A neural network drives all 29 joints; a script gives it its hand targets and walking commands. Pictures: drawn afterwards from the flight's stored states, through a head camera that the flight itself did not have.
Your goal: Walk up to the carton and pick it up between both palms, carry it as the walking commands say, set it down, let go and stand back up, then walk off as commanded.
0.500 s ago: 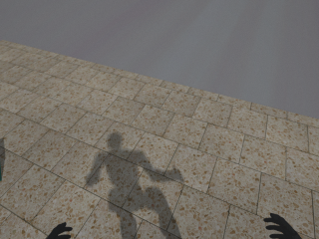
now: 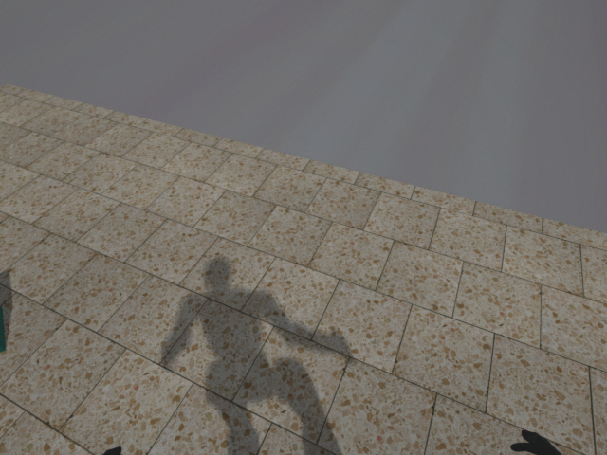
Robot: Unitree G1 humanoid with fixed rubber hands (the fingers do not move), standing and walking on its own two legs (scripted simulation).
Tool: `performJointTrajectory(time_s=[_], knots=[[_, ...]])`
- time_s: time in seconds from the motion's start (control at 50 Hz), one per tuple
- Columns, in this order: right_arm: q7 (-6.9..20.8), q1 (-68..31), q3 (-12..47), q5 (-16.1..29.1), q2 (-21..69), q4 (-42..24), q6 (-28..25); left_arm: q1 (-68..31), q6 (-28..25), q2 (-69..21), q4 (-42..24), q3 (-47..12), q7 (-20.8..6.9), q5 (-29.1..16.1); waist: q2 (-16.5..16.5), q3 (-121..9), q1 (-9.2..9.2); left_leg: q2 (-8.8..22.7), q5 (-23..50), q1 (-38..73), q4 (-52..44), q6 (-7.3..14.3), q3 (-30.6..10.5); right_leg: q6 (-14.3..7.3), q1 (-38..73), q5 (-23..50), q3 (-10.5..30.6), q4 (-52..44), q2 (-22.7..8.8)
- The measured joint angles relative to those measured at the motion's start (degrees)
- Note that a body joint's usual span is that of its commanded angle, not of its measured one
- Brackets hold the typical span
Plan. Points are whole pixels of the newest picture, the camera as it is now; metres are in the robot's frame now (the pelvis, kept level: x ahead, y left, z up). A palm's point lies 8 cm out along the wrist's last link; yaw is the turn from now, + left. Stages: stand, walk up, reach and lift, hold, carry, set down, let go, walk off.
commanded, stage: stand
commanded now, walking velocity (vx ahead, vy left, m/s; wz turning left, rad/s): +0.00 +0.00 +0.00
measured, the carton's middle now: out of the picture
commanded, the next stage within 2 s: walk up in 0.80 s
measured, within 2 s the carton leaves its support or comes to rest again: neither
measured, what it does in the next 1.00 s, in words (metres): stands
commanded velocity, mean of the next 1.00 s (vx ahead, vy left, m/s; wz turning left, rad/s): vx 0.00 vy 0.00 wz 0.00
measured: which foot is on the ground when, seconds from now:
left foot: down 0.00-1.00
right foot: down 0.00-1.00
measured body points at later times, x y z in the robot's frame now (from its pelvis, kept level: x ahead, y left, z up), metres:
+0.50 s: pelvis +0.00 +0.00 +0.00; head +0.00 +0.00 +0.45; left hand +0.11 +0.32 -0.11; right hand +0.11 -0.32 -0.11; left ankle +0.01 +0.12 -0.74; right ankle +0.01 -0.12 -0.74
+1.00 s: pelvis +0.01 +0.00 +0.00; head +0.01 +0.00 +0.45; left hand +0.12 +0.32 -0.11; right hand +0.11 -0.32 -0.11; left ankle +0.01 +0.12 -0.74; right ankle +0.01 -0.12 -0.74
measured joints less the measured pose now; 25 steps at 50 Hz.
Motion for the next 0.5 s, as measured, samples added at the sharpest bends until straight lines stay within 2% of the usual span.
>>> performJointTrajectory(time_s=[0.5], knots=[[-0.16, -0.28, -0.06, 0.1, -0.29, 4.5, 0.46, -0.24, 0.5, 0.26, 4.34, -0.12, 0.22, -0.02, 0.01, -0.04, 0.03, 0.1, 2.2, 1.84, -4.14, -0.15, 0.03, 0.06, 1.78, 2.22, 0.15, -4.1, 0.05]])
